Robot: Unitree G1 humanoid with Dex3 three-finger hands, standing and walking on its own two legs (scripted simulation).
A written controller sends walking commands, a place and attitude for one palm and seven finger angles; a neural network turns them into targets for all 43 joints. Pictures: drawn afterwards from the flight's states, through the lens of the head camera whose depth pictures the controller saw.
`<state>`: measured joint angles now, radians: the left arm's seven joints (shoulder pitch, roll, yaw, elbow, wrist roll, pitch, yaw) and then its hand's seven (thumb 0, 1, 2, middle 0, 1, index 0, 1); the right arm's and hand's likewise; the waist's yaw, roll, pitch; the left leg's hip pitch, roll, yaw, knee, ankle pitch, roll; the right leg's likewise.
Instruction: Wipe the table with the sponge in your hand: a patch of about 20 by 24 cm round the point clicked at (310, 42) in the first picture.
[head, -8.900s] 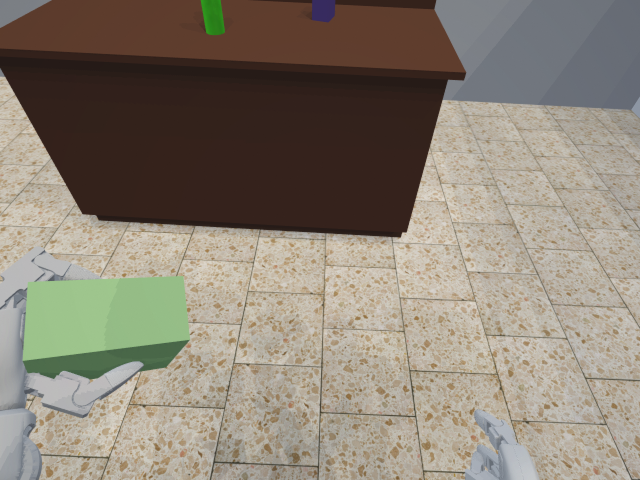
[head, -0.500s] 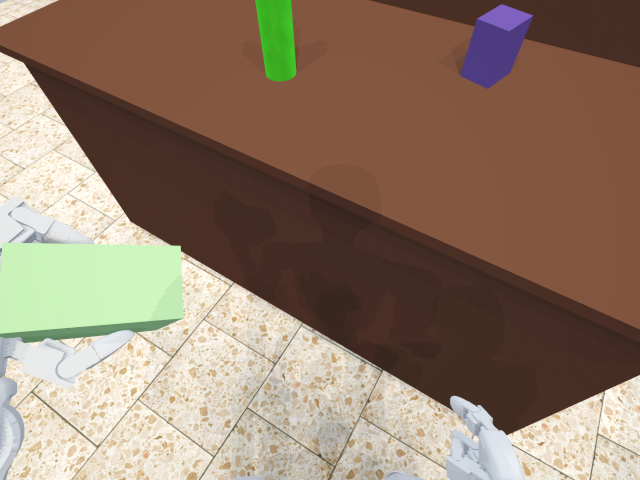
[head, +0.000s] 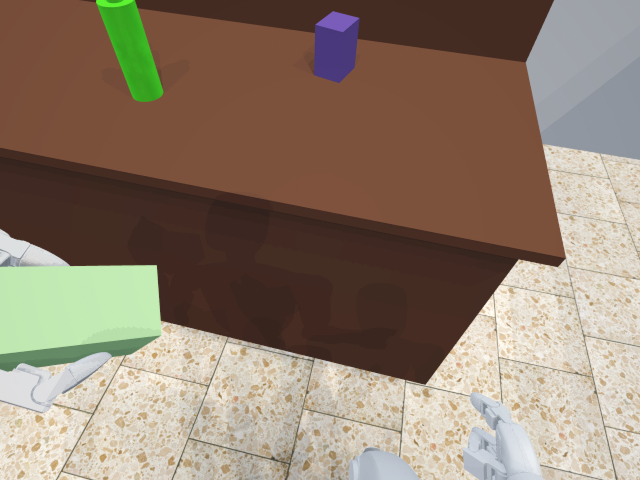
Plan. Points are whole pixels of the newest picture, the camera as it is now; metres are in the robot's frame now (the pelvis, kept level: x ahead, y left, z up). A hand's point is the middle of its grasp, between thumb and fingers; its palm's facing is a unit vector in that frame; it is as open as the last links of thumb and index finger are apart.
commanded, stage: turn to face it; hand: left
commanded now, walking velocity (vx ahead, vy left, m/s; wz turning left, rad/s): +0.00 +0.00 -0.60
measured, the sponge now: (95, 317) +0.22 +0.23 +0.15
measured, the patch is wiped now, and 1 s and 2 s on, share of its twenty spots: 0.00 0.00 0.00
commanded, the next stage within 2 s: take the last steps up to it in 0.86 s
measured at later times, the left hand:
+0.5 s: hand (253, 315) +0.22 +0.09 +0.19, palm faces +0.07 -0.83 -0.56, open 10.5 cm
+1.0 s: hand (349, 374) +0.18 +0.01 +0.17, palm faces -0.04 -0.89 -0.45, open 10.5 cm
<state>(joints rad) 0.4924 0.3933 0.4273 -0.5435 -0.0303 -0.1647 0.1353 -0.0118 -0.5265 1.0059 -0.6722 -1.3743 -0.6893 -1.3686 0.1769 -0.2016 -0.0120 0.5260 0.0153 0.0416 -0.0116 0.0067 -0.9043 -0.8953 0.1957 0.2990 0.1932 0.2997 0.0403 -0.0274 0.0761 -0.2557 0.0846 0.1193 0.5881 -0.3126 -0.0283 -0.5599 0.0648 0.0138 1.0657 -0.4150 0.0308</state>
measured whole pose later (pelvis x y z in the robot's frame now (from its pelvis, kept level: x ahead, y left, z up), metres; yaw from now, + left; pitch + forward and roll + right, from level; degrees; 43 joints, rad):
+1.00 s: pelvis -0.13 -0.09 +0.00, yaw -27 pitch -1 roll +0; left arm 0.36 0.36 0.33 -0.47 -0.02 -0.19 0.14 -0.01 -0.53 1.01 -0.67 -1.37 -0.69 -1.37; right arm 0.18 -0.16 0.03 0.60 0.02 -0.06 0.00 0.01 -0.90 -0.89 0.20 0.30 0.20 0.30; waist 0.01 0.06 0.12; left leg -0.36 0.14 0.04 0.87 -0.47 -0.07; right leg -0.31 0.03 -0.08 0.62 -0.29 -0.06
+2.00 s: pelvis -0.05 -0.07 +0.00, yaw -27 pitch +0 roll +2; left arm 0.45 0.40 0.38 -0.52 -0.01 -0.24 0.16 -0.01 -0.53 1.01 -0.67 -1.37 -0.69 -1.37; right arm 0.18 -0.21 -0.06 0.60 0.01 -0.06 -0.05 0.01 -0.90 -0.90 0.20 0.30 0.19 0.30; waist 0.01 -0.05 0.10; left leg -0.27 0.03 0.17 0.56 -0.27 0.02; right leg -0.34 -0.10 -0.05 0.93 -0.54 0.01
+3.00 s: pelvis -0.01 -0.07 +0.00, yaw -29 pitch -2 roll +0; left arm 0.49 0.37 0.33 -0.55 -0.04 -0.15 0.13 -0.01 -0.52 1.00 -0.68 -1.37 -0.69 -1.37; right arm 0.20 -0.16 0.03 0.60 0.01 -0.06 -0.02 0.01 -0.90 -0.89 0.20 0.30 0.20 0.30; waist 0.00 0.04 0.07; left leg -0.38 0.09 0.03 0.65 -0.31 -0.04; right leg -0.23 0.02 -0.11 0.55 -0.28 -0.06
